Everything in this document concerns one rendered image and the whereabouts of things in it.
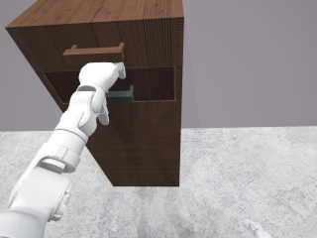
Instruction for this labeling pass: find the robot left forearm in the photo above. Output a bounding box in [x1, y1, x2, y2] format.
[8, 82, 105, 209]

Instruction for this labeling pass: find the handle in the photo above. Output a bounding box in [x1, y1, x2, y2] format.
[62, 47, 125, 64]
[105, 84, 135, 104]

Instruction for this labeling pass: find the cabinet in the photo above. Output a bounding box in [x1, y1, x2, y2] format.
[5, 0, 184, 187]

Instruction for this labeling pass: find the robot right hand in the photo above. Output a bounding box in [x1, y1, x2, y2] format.
[243, 219, 271, 238]

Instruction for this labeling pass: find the robot left upper arm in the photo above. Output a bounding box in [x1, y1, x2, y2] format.
[0, 166, 74, 238]

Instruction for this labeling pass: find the drawer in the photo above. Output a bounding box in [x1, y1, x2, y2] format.
[44, 65, 174, 103]

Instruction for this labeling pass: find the robot left hand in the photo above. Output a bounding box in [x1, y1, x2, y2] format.
[78, 62, 126, 125]

